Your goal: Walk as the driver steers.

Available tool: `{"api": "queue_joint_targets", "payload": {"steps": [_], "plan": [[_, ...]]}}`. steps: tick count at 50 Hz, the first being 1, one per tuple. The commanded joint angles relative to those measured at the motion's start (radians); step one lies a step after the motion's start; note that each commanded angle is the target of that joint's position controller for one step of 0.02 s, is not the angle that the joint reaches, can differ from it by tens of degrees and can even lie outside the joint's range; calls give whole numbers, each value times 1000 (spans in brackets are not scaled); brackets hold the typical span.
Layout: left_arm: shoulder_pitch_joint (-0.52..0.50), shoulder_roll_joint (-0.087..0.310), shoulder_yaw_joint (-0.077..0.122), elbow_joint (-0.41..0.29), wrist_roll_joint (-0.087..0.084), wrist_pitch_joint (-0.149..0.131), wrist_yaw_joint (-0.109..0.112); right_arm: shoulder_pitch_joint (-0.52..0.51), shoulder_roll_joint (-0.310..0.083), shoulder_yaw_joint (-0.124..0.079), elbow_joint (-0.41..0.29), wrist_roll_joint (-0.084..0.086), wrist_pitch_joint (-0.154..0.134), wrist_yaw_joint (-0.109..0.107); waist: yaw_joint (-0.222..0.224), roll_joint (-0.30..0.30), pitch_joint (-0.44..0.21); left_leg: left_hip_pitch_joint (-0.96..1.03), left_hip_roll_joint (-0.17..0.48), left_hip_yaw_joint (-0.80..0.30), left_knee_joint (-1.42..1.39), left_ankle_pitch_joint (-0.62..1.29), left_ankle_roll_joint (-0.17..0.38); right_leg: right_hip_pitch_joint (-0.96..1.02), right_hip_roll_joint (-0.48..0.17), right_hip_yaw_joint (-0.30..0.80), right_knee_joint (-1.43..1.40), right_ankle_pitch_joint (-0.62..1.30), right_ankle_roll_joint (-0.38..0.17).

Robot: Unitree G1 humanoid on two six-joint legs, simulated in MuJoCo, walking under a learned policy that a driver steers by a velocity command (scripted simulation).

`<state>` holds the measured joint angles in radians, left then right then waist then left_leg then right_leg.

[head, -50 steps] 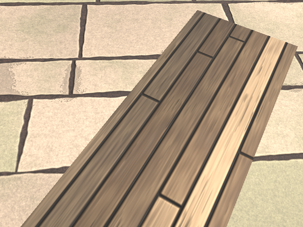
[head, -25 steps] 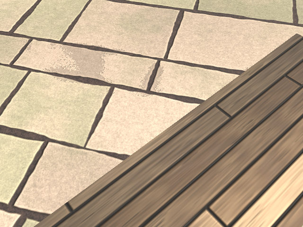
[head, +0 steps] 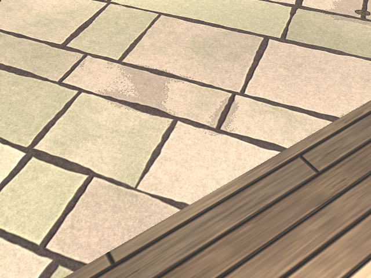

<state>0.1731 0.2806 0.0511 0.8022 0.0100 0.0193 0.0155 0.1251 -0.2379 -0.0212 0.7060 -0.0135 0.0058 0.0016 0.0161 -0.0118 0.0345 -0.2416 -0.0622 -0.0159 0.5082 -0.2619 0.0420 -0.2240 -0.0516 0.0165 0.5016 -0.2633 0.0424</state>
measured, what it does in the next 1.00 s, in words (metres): stands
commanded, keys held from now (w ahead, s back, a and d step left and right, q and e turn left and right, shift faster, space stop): no key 0.92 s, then w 0.08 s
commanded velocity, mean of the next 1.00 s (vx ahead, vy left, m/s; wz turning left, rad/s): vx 0.01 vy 0.00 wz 0.02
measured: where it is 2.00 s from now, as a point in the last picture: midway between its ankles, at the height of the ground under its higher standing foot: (199, 273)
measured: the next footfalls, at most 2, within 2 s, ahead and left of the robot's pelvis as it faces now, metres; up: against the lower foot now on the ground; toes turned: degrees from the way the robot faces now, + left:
right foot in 1.62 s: +0.43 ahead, -0.14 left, +0.00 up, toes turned -2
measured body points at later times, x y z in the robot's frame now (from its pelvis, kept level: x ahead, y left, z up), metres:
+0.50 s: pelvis +0.01 -0.02 +0.00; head +0.01 -0.02 +0.45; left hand +0.10 +0.24 -0.13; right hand +0.10 -0.28 -0.13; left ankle +0.00 +0.10 -0.73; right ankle +0.00 -0.14 -0.73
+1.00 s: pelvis +0.01 -0.02 +0.00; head +0.01 -0.02 +0.45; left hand +0.05 +0.24 -0.14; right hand +0.06 -0.28 -0.15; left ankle +0.00 +0.10 -0.73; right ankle +0.00 -0.14 -0.73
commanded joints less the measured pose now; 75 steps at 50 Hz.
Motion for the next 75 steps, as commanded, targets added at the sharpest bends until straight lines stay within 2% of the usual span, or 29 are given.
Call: {"api": "queue_joint_targets", "payload": {"steps": [1, 2, 3, 6, 15, 32, 46, 47, 48, 50, 51, 53, 54, 55, 56, 57, 58, 59, 60, 61, 62, 63, 65, 66, 67, 69, 71, 73, 75], "plan": [[-16, 161, 33, -40, -5, -22, -2, 48, -117, -32, -29, -14, -22, 1, -53, -122, -95, 32, 77, -81, -103, 31, 0, 52, -87, 83, -77, 207, -87], [-35, 118, 22, -48, -3, -27, -8, 1, -141, -36, -26, -12, -17, -2, -26, -93, -64, 55, 77, -78, -84, 34, -9, 6, -64, 73, -98, 119, -78], [-40, 105, 16, -42, 5, -32, -8, -18, -138, -39, -24, -5, -10, -8, -21, -76, -61, 58, 81, -79, -74, 58, -2, -6, -55, 64, -105, 103, -62], [-18, 101, 9, -21, 3, -49, -6, -4, -122, -38, -5, -4, 6, -16, -15, -51, -51, 53, 89, -91, -80, 119, 8, 10, -38, 43, -91, 132, -42], [-10, 96, -2, 33, -2, -43, 8, 31, -114, -44, 87, 4, 2, -26, -9, 15, -37, 62, 88, -84, -89, 174, -11, 31, -20, 30, -89, 138, -48], [7, 83, -13, 155, -4, -37, 14, 48, -118, -41, 254, 10, 0, -40, -12, 9, -19, 84, 87, -65, -104, 194, -20, 36, 7, 11, -113, 140, -49], [50, 71, -23, 216, -5, -35, 21, 61, -103, -29, 341, 12, -1, -42, -13, 14, -4, 69, 80, -50, -114, 168, -24, 26, 18, 5, -120, 120, -52], [70, 64, -24, 228, -6, -33, 22, 78, -94, -26, 353, 13, 0, -43, -13, 13, -27, 75, 68, -37, -114, 68, -22, 34, 29, -5, -122, 19, -56], [75, 72, -20, 231, -13, -30, 25, 84, -99, -29, 358, 19, 2, -45, -14, 8, -13, 51, 48, -20, -96, -106, -12, 15, 42, -10, -116, -146, -70], [71, 92, -13, 219, -21, -32, 30, 77, -108, -32, 347, 24, -6, -45, -12, -9, 70, -62, 41, -24, -69, -383, 16, -61, 18, 43, -130, -434, -113], [83, 97, -11, 215, -24, -40, 30, 70, -101, -31, 339, 25, -19, -43, -7, -20, 103, -108, 49, -33, -53, -405, 26, -75, -11, 90, -147, -488, -136], [150, 122, 1, 227, -34, -64, 23, 52, -71, -25, 325, 29, -53, -30, 15, -75, 110, -184, 49, -13, 42, -307, 23, -16, -105, 234, -204, -523, -197], [181, 144, 10, 236, -37, -72, 19, 42, -48, -21, 316, 32, -68, -22, 17, -129, 96, -206, 38, 29, 125, -221, 15, 19, -180, 342, -264, -549, -237], [180, 160, 17, 234, -38, -77, 17, 37, -41, -19, 310, 37, -78, -14, 10, -158, 98, -198, 50, 38, 180, -168, 19, 6, -241, 425, -311, -548, -272], [155, 155, 17, 220, -38, -80, 14, 46, -44, -19, 311, 39, -86, -7, -7, -148, 105, -162, 65, 31, 180, -167, 33, -35, -254, 437, -322, -520, -277], [107, 150, 15, 201, -40, -81, 10, 80, -38, -18, 321, 43, -92, -3, -39, -144, 112, -87, 66, 39, 102, -175, 50, -84, -233, 391, -306, -477, -258], [45, 140, 12, 174, -44, -79, 5, 152, -41, -22, 350, 45, -95, -3, -83, -127, 109, 59, 54, 48, -25, -146, 61, -163, -173, 298, -264, -411, -218], [-3, 118, 6, 149, -43, -80, 1, 241, -70, -33, 389, 42, -94, -6, -116, -75, 92, 207, 69, -2, -90, -78, 62, -247, -100, 197, -158, -288, -173], [-45, 53, -11, 118, -39, -91, -3, 372, -149, -57, 428, 40, -97, -9, -151, 125, 57, 345, 208, -263, -205, -194, 119, -387, 29, 11, 133, -149, -102], [-50, 37, -15, 80, -36, -114, 0, 471, -251, -81, 440, 38, -104, 2, -171, 320, 20, 454, 406, -614, -321, -177, 239, -541, 96, -46, 419, -230, -68], [-46, 77, -4, 83, -50, -127, -3, 426, -171, -56, 425, 20, -119, 5, -132, 185, 42, 457, 444, -651, -310, -107, 262, -638, 56, 43, 611, -285, -80], [-12, 70, -5, 96, -61, -136, -14, 381, -120, -42, 404, 18, -129, 8, -98, 124, 58, 462, 414, -553, -296, -28, 235, -682, 20, 74, 684, -212, -101], [-32, 74, 2, 96, -49, -146, -25, 330, -98, -29, 382, 23, -127, 16, -71, 72, 66, 455, 363, -378, -307, 147, 175, -723, -39, 45, 668, -71, -114], [-53, 72, 6, 88, -41, -145, -32, 334, -68, -18, 381, 21, -118, 14, -67, 78, 62, 426, 327, -295, -317, 245, 150, -690, -58, 26, 630, -26, -108], [-59, 54, 4, 83, -38, -141, -40, 346, -56, -12, 380, 18, -108, 10, -65, 96, 53, 398, 301, -240, -329, 298, 140, -653, -62, 3, 590, 8, -96], [-114, 17, -8, 57, -32, -131, -49, 340, -75, -10, 366, 15, -95, -6, -67, 93, 66, 312, 267, -160, -364, 344, 142, -592, -52, -37, 468, 83, -61], [-224, -14, -26, 10, -31, -126, -50, 325, -111, -13, 349, 11, -92, -21, -82, 88, 101, 183, 232, -98, -404, 318, 136, -473, -20, -73, 268, 184, -43], [-281, -2, -29, -17, -35, -121, -51, 364, -146, -22, 355, 16, -95, -26, -93, 112, 110, 142, 243, -84, -442, 298, 138, -369, 12, -96, 149, 247, -44], [-301, 27, -24, -36, -43, -117, -54, 378, -152, -29, 363, 31, -98, -27, -78, 122, 125, 193, 277, -77, -441, 318, 129, -348, 12, -69, 78, 276, -69]]}}
Keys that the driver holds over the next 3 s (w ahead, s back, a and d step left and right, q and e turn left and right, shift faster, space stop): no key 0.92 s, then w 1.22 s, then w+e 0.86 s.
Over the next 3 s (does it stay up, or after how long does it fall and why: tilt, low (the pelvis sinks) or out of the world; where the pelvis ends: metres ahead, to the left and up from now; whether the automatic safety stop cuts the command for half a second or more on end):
stays up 1.00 -0.11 0.01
